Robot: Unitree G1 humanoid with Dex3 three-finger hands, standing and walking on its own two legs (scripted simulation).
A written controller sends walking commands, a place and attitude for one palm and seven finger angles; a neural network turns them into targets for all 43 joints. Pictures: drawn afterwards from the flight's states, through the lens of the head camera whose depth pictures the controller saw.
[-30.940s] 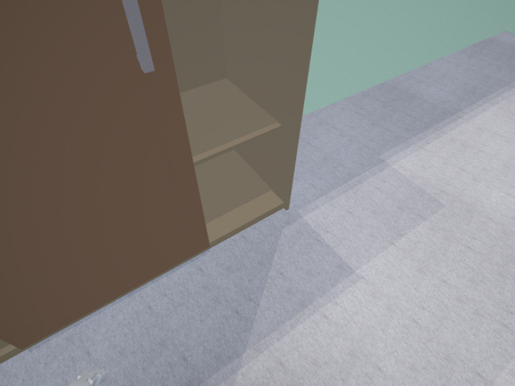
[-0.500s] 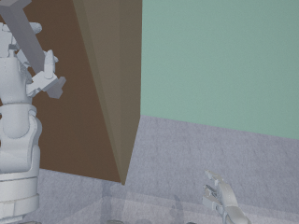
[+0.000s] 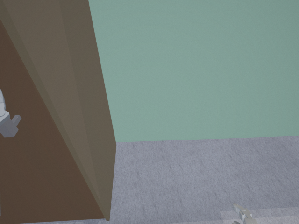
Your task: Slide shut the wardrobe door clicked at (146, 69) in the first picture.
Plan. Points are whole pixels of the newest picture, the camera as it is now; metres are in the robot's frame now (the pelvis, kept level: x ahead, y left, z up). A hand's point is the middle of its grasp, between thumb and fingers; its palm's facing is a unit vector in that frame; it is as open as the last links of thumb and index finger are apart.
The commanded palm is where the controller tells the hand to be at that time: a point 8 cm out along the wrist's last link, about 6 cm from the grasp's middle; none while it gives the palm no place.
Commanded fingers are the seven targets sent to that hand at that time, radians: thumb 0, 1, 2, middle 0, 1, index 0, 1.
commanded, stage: stop walking and hold the door there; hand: left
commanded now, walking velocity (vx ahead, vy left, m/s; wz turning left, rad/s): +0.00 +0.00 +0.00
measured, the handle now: out of the picture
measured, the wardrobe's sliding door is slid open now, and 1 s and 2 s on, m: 0.00 0.00 0.00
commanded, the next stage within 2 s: loosen the grip on the handle in 1.74 s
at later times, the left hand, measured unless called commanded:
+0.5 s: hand out of the picture +0.27 +0.33 +0.22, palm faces +0.60 -0.75 -0.26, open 7.2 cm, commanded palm +0.21 +0.35 +0.21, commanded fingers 0.00 0.90 0.90 -0.45 -1.40 -0.45 -1.40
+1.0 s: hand out of the picture +0.27 +0.33 +0.22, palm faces +0.45 -0.86 -0.22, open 7.1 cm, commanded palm +0.22 +0.36 +0.21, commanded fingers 0.00 0.90 0.90 -0.45 -1.40 -0.45 -1.40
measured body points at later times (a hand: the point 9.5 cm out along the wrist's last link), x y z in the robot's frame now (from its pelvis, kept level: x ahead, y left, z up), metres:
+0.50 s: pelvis +0.00 +0.02 +0.00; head +0.00 +0.02 +0.45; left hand +0.23 +0.36 +0.23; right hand +0.18 -0.23 -0.08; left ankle +0.01 +0.10 -0.73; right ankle +0.03 -0.14 -0.73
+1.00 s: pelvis -0.05 +0.09 +0.00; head -0.01 +0.08 +0.45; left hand +0.24 +0.37 +0.23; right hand +0.12 -0.14 -0.11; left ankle -0.05 +0.27 -0.66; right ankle -0.05 -0.08 -0.73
